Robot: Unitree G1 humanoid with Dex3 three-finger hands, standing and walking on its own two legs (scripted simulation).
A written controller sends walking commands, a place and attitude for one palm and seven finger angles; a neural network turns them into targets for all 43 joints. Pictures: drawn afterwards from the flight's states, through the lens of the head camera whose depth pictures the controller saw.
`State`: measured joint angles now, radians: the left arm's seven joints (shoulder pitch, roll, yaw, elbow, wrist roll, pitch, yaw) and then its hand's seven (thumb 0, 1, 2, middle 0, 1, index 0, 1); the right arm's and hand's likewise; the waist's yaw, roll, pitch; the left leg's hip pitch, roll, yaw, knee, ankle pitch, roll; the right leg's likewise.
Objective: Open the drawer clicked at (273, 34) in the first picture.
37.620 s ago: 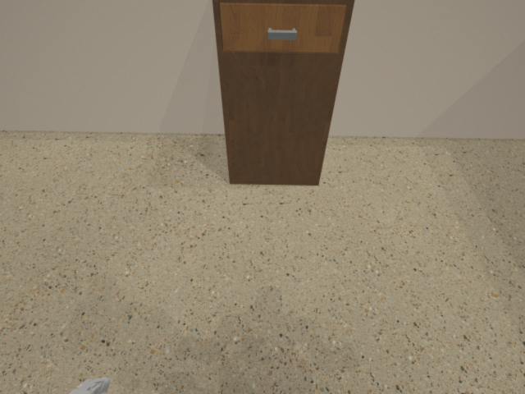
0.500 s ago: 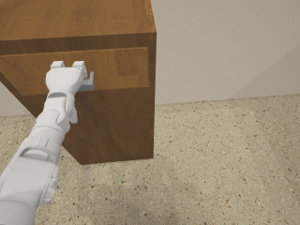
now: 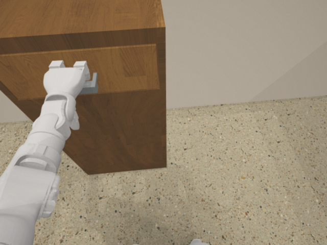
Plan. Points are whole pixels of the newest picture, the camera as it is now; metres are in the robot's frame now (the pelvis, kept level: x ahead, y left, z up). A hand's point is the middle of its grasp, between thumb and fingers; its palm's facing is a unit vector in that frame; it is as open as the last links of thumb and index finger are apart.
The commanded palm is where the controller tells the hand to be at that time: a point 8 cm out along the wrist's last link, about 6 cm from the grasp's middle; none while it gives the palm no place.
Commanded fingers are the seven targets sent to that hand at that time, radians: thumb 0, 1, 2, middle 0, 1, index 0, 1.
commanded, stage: lift the hand off the handle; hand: left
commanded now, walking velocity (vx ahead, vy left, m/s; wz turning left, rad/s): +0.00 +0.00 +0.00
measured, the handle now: (78, 82) +0.53 +0.23 +0.07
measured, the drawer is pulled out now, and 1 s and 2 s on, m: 0.00 0.00 0.00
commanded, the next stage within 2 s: draw the hand back to the body in 1.54 s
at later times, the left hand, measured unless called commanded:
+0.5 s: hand (72, 91) +0.49 +0.24 +0.08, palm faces -0.06 +0.02 -1.00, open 13.6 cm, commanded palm +0.47 +0.23 +0.14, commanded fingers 0.00 -0.50 0.30 -0.30 -1.20 -0.30 -1.20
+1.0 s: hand (68, 79) +0.49 +0.23 +0.12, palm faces -0.03 +0.00 -1.00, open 13.3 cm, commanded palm +0.48 +0.23 +0.21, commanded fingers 0.00 -0.50 0.30 -0.30 -1.20 -0.30 -1.20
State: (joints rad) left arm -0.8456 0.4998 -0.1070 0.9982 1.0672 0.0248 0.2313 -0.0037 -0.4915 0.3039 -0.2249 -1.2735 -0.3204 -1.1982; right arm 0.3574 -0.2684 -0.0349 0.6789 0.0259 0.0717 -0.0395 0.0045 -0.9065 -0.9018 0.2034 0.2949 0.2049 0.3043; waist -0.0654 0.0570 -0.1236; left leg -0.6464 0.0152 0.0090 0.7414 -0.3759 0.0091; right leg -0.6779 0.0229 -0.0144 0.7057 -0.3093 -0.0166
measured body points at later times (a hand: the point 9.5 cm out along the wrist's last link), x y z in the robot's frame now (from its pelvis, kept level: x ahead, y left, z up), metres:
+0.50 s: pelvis -0.01 +0.01 +0.00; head +0.08 +0.00 +0.44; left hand +0.48 +0.23 +0.13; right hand +0.02 -0.26 -0.13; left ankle -0.02 +0.11 -0.71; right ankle +0.01 -0.11 -0.71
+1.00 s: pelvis +0.02 +0.02 +0.01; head +0.08 +0.00 +0.46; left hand +0.48 +0.23 +0.17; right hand +0.08 -0.25 -0.12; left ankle -0.02 +0.12 -0.71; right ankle +0.01 -0.11 -0.71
